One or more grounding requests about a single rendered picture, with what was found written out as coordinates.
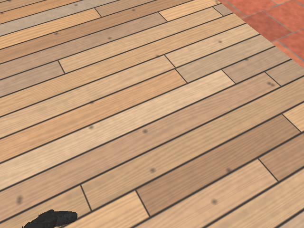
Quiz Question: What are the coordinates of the left robot hand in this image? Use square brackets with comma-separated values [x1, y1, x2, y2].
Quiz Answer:
[22, 209, 78, 228]

